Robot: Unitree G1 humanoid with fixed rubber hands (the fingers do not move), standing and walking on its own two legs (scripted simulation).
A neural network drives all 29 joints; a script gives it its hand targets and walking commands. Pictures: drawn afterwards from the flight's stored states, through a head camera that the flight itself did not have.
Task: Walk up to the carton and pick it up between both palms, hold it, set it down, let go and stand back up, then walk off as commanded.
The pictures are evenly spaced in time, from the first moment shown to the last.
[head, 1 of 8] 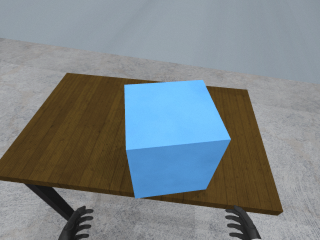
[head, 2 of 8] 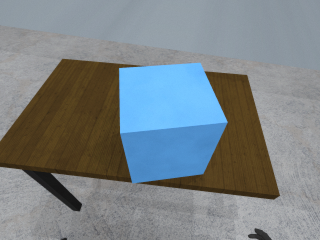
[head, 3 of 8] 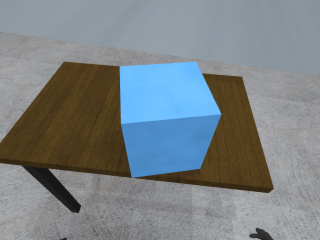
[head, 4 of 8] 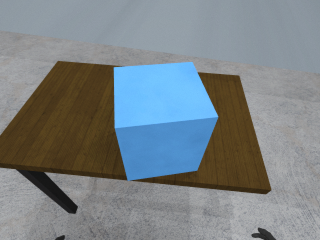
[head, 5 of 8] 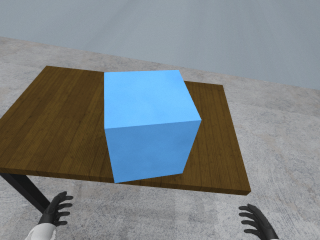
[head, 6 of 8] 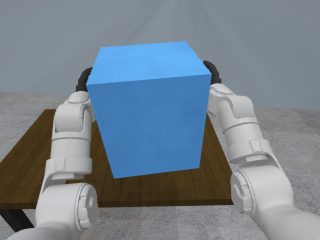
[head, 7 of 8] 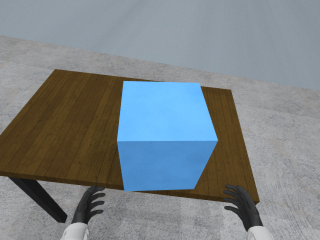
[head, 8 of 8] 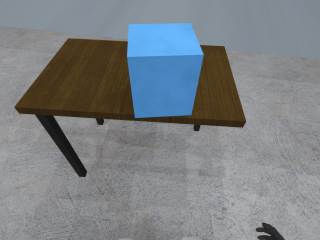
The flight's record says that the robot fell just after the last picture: no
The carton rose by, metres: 0.20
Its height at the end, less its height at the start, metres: +0.00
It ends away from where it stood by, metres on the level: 0.02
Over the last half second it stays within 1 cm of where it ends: yes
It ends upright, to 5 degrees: yes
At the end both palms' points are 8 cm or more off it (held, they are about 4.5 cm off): yes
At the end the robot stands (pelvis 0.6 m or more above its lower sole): yes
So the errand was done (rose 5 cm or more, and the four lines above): yes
